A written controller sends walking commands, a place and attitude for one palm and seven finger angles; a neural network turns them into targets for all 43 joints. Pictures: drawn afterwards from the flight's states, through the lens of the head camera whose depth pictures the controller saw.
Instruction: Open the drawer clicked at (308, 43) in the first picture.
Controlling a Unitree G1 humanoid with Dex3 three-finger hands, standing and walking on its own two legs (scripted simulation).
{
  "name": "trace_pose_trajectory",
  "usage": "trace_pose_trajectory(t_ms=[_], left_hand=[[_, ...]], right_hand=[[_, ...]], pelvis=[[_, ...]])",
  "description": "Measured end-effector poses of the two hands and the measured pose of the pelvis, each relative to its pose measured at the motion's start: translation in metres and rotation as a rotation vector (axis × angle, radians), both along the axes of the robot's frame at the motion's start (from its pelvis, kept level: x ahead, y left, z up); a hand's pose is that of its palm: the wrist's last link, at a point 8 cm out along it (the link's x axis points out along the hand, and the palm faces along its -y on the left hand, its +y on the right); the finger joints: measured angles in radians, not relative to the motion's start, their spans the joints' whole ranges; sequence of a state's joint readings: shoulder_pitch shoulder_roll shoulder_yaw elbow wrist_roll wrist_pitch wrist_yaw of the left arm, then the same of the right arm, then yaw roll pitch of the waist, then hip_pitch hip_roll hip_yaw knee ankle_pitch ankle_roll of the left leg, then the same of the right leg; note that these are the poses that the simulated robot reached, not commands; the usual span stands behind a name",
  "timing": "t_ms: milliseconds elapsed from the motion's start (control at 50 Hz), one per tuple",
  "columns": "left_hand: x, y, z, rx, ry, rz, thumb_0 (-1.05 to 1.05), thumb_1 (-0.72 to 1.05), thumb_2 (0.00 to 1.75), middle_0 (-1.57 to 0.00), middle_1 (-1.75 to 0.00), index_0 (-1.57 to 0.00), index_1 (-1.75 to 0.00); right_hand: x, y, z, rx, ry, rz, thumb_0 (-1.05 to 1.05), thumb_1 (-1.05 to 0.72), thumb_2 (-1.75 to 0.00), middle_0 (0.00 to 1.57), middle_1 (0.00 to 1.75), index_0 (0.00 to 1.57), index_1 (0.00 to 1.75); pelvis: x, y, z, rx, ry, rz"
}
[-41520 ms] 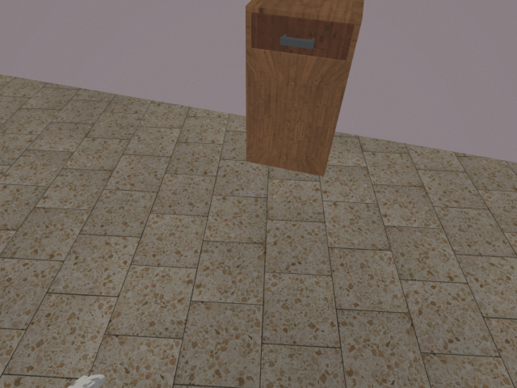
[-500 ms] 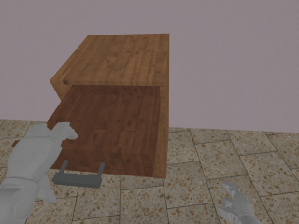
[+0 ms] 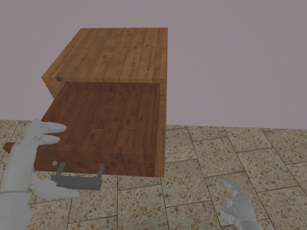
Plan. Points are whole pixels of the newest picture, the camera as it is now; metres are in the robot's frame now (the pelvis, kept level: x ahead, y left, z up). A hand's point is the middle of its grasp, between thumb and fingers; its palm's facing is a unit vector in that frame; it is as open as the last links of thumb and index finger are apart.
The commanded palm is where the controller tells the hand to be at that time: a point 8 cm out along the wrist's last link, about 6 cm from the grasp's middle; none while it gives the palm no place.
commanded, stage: draw the hand back to the body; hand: left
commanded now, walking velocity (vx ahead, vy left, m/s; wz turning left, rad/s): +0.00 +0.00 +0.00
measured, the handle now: (79, 174) +0.25 +0.26 -0.03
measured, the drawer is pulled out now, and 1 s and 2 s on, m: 0.30 0.30 0.30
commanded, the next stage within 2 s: step back with the hand held close in 0.86 s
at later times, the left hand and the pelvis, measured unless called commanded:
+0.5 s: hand (58, 153) +0.21 +0.23 +0.15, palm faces +0.37 -0.82 -0.43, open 10.1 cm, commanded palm +0.16 +0.27 +0.17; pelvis +0.03 -0.01 +0.00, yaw +0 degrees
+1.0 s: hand (55, 158) +0.20 +0.23 +0.15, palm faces +0.40 -0.81 -0.42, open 7.5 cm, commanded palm +0.15 +0.26 +0.17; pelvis +0.02 -0.02 +0.00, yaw +0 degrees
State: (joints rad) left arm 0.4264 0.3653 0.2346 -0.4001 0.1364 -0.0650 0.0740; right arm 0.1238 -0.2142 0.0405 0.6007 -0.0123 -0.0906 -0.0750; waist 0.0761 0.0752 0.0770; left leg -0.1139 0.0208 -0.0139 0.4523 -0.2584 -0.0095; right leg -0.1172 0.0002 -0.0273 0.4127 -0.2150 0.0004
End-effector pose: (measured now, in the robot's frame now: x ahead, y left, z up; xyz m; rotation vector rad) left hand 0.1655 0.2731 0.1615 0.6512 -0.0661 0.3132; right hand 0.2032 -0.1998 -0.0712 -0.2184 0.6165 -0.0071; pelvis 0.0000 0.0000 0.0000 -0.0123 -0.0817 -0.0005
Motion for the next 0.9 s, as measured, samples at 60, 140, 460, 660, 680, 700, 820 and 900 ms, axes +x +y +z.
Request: trace_pose_trajectory(t_ms=[60, 140, 460, 660, 680, 700, 820, 900], left_hand=[[0.003, -0.003, 0.001, -0.145, -0.099, 0.005, -0.01, -0.39, 0.34, -0.31, -1.13, -0.31, -1.13], [0.008, -0.005, 0.007, -0.199, -0.169, -0.003, -0.01, -0.28, 0.39, -0.3, -1.06, -0.29, -1.06], [0.012, -0.006, 0.009, -0.162, -0.084, 0.015, 0.0, 0.24, 0.62, -0.26, -0.71, -0.25, -0.71], [0.003, -0.006, 0.011, -0.164, -0.096, 0.063, 0.01, 0.59, 0.77, -0.23, -0.49, -0.23, -0.49], [0.003, -0.006, 0.01, -0.168, -0.096, 0.065, 0.01, 0.63, 0.78, -0.23, -0.47, -0.23, -0.47], [0.002, -0.006, 0.009, -0.172, -0.095, 0.067, 0.01, 0.66, 0.8, -0.23, -0.44, -0.22, -0.45], [0.0, -0.01, 0.006, -0.186, -0.088, 0.064, 0.01, 0.81, 0.86, -0.22, -0.35, -0.21, -0.35], [-0.002, -0.012, 0.008, -0.178, -0.093, 0.056, 0.01, 0.85, 0.88, -0.21, -0.32, -0.21, -0.32]], right_hand=[[-0.006, -0.001, 0.004, -0.019, -0.014, -0.005, 0.02, -0.9, -0.9, 0.2, 0.3, 0.2, 0.3], [-0.012, -0.006, 0.004, -0.034, -0.007, -0.012, 0.02, -0.9, -0.9, 0.2, 0.3, 0.2, 0.3], [0.003, -0.023, -0.006, -0.016, 0.024, -0.057, 0.02, -0.9, -0.9, 0.2, 0.3, 0.2, 0.3], [0.015, -0.019, -0.002, 0.003, -0.004, -0.039, 0.02, -0.9, -0.9, 0.2, 0.3, 0.2, 0.3], [0.016, -0.019, -0.002, 0.004, -0.006, -0.038, 0.02, -0.9, -0.9, 0.2, 0.3, 0.2, 0.3], [0.016, -0.019, -0.002, 0.004, -0.007, -0.036, 0.02, -0.9, -0.9, 0.2, 0.3, 0.2, 0.3], [0.012, -0.021, -0.001, 0.002, -0.011, -0.034, 0.02, -0.9, -0.9, 0.2, 0.3, 0.2, 0.3], [0.007, -0.023, -0.002, 0.002, -0.008, -0.039, 0.02, -0.9, -0.9, 0.2, 0.3, 0.2, 0.3]], pelvis=[[0.006, -0.002, 0.001, 0.001, 0.0, 0.002], [0.014, -0.004, 0.001, 0.0, 0.001, 0.002], [0.029, -0.007, 0.002, 0.001, 0.036, -0.004], [0.029, -0.012, 0.001, 0.003, 0.033, 0.006], [0.029, -0.013, 0.001, 0.003, 0.033, 0.007], [0.028, -0.013, 0.001, 0.003, 0.032, 0.007], [0.025, -0.015, 0.001, 0.003, 0.026, 0.008], [0.023, -0.016, 0.001, 0.003, 0.023, 0.008]])
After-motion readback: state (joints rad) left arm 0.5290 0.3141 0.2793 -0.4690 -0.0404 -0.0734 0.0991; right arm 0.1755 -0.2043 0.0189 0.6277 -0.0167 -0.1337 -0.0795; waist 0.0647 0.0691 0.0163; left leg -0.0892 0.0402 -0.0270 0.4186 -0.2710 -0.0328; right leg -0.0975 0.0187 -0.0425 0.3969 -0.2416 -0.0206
